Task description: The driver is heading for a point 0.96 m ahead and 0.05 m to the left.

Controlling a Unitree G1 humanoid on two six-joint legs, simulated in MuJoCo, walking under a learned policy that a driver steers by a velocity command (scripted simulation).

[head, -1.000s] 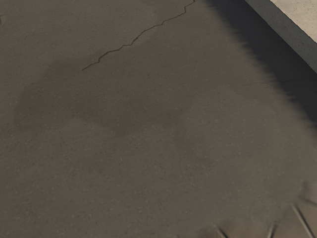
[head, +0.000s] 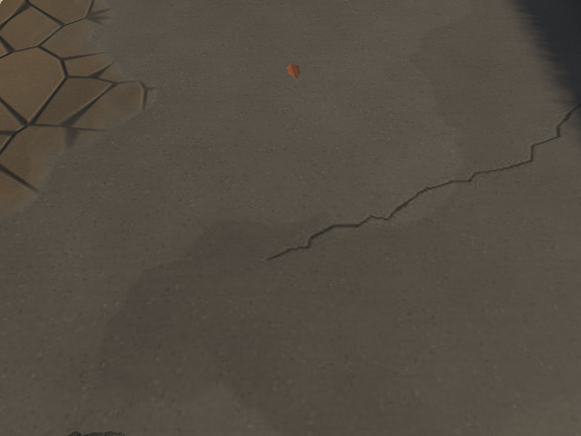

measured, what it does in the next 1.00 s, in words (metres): walks ahead: left foot, then right foot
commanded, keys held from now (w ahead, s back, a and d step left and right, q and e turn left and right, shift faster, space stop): w+q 0.30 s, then w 0.22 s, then w+e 0.48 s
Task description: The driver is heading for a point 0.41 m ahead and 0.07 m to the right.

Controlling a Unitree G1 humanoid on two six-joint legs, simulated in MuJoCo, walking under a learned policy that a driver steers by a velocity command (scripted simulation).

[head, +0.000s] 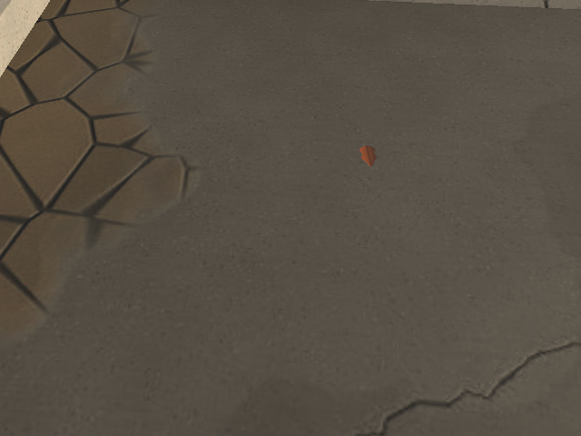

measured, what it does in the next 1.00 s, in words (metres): walks ahead, turning right: left foot, then right foot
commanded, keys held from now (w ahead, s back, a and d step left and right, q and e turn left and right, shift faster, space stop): w+e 0.32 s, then no key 0.68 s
